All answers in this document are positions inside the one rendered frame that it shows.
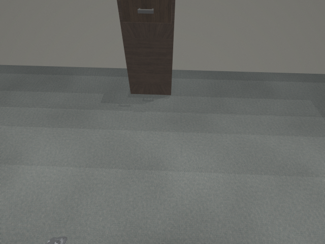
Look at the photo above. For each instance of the handle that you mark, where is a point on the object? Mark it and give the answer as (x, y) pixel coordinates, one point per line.
(146, 11)

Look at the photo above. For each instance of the cabinet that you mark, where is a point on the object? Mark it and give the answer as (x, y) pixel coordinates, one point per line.
(148, 48)

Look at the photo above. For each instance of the drawer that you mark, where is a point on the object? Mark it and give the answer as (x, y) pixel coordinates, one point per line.
(162, 10)

